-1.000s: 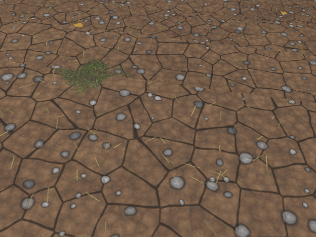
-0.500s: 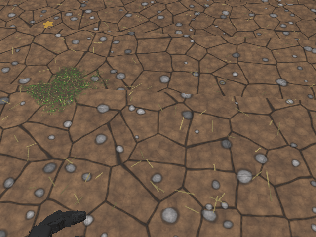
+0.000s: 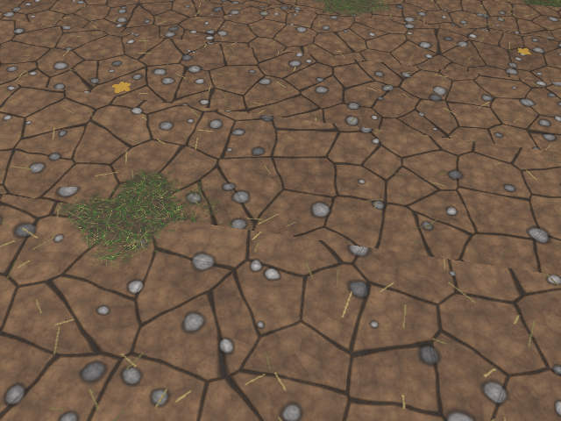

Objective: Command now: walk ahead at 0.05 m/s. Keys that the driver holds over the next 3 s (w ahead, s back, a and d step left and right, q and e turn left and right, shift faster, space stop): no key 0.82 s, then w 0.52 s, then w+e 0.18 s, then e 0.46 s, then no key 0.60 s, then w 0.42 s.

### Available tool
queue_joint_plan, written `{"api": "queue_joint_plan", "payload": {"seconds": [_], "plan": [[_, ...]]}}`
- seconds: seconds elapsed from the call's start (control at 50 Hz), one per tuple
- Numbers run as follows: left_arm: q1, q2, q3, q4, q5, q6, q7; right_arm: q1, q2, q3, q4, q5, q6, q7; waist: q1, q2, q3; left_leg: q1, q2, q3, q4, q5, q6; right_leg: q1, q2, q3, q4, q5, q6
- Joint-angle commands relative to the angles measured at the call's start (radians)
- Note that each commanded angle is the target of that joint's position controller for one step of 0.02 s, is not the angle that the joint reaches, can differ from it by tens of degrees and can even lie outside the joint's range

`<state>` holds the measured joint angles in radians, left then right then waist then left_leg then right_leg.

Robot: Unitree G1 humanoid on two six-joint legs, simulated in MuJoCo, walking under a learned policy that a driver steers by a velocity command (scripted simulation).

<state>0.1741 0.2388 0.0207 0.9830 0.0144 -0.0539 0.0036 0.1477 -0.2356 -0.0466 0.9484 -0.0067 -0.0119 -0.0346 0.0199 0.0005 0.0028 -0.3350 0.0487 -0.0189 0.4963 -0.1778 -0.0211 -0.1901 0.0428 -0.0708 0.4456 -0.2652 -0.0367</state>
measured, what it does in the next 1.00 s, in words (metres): stands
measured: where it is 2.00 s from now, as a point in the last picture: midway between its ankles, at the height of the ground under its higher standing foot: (268, 417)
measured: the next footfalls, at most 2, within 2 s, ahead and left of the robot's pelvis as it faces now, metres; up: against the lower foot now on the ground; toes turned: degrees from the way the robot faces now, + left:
right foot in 1.62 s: +0.50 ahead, -0.07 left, +0.00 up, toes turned -9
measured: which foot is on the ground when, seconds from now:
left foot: down 0.00-1.00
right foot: down 0.00-1.00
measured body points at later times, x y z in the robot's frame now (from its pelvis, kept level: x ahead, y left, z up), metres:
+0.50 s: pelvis +0.03 +0.01 +0.00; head +0.04 +0.01 +0.45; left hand +0.07 +0.27 -0.15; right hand +0.12 -0.24 -0.14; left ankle +0.06 +0.13 -0.74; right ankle -0.02 -0.10 -0.74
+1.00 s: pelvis +0.04 +0.02 +0.00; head +0.04 +0.03 +0.45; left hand +0.01 +0.27 -0.16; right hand +0.09 -0.24 -0.15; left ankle +0.04 +0.13 -0.71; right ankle -0.02 -0.10 -0.74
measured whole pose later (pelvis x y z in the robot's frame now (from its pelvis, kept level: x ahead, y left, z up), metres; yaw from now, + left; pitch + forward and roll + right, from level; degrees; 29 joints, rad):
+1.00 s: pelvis +0.04 +0.02 +0.00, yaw +0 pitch -1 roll +0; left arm 0.36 0.22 0.05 1.11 -0.02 -0.04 0.04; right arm 0.21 -0.22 -0.06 1.11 0.02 -0.02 -0.02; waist 0.02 -0.02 0.00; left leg -0.36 0.01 0.05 0.81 -0.44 0.05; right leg -0.11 -0.01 -0.05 0.47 -0.36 -0.03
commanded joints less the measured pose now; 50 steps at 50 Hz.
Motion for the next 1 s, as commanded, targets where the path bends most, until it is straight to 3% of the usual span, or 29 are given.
{"api": "queue_joint_plan", "payload": {"seconds": [0.02,0.12,0.22,0.52,0.82,0.84,0.86,0.9,0.92,0.94,0.96,1.0], "plan": [[0.059,0.104,0.018,-0.01,-0.007,0.021,0.018,-0.025,-0.105,-0.021,-0.031,0.002,-0.009,0.007,0.011,0.097,-0.029,0.127,0.059,-0.079,-0.079,0.166,0.077,-0.063,-0.062,0.046,-0.054,0.019,0.002],[0.053,0.108,0.021,0.006,-0.01,0.032,0.02,0.003,-0.114,-0.024,0.008,0.008,-0.022,0.006,-0.004,0.048,-0.067,0.192,0.037,-0.048,-0.019,0.352,0.078,-0.026,-0.083,0.059,-0.031,0.181,0.001],[0.057,0.099,0.024,0.031,-0.014,0.042,0.023,-0.01,-0.111,-0.025,0.031,0.01,-0.012,0.003,-0.006,0.012,-0.066,0.199,0.028,-0.036,-0.003,0.372,0.087,-0.003,-0.086,0.057,-0.015,0.227,0.008],[0.083,0.084,0.018,0.086,-0.01,0.045,0.032,-0.034,-0.092,-0.025,0.086,0.008,0.015,-0.004,-0.011,0.002,0.005,0.187,0.001,-0.014,-0.038,0.216,0.066,-0.029,-0.093,0.06,-0.051,0.123,0.014],[0.135,0.049,0.011,0.114,-0.008,0.036,0.034,-0.005,-0.076,-0.018,0.132,0.007,0.019,-0.011,-0.017,-0.003,0.042,0.171,-0.007,-0.011,-0.071,0.108,0.053,-0.062,-0.091,0.063,-0.095,0.019,0.01],[0.159,0.046,0.011,0.125,-0.01,0.038,0.035,0.013,-0.066,-0.015,0.143,0.007,0.02,-0.011,-0.015,-0.011,0.022,0.175,-0.024,0.007,-0.064,0.0,0.053,-0.054,-0.087,0.062,-0.109,-0.089,0.003],[0.169,0.066,0.019,0.127,-0.017,0.04,0.038,0.017,-0.071,-0.018,0.146,0.012,0.02,-0.012,-0.012,-0.032,0.042,0.141,-0.053,0.037,-0.027,-0.159,0.054,-0.068,-0.092,0.08,-0.124,-0.238,-0.018],[0.192,0.121,0.04,0.111,-0.03,0.038,0.043,-0.018,-0.074,-0.021,0.126,0.016,0.008,-0.01,0.014,-0.106,0.111,-0.02,-0.091,0.088,0.107,-0.35,0.058,-0.074,-0.192,0.228,-0.211,-0.535,-0.097],[0.207,0.16,0.055,0.109,-0.036,0.029,0.044,-0.049,-0.055,-0.017,0.104,0.019,-0.007,-0.002,0.025,-0.165,0.145,-0.091,-0.08,0.104,0.228,-0.29,0.061,-0.062,-0.302,0.368,-0.279,-0.606,-0.155],[0.207,0.176,0.064,0.104,-0.038,0.018,0.044,-0.07,-0.05,-0.016,0.089,0.024,-0.022,0.007,0.029,-0.173,0.182,-0.167,-0.03,0.067,0.321,-0.255,0.072,-0.057,-0.387,0.465,-0.321,-0.59,-0.202],[0.209,0.157,0.063,0.1,-0.031,0.004,0.043,-0.083,-0.058,-0.02,0.079,0.032,-0.034,0.015,0.031,-0.159,0.202,-0.259,0.005,0.033,0.401,-0.295,0.081,-0.009,-0.422,0.502,-0.33,-0.522,-0.22],[0.195,0.129,0.06,0.085,-0.036,-0.014,0.034,-0.075,-0.062,-0.023,0.071,0.044,-0.054,0.027,0.016,-0.122,0.197,-0.348,0.052,0.003,0.384,-0.321,0.094,0.095,-0.401,0.447,-0.298,-0.373,-0.192]]}}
